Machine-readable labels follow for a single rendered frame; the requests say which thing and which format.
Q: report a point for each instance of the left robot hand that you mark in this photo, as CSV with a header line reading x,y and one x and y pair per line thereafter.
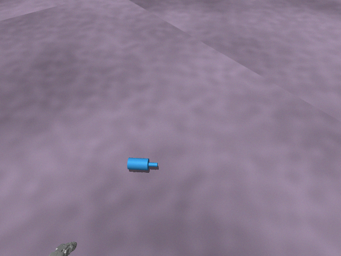
x,y
64,249

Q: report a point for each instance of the bottle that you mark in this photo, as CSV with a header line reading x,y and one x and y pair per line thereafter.
x,y
140,164

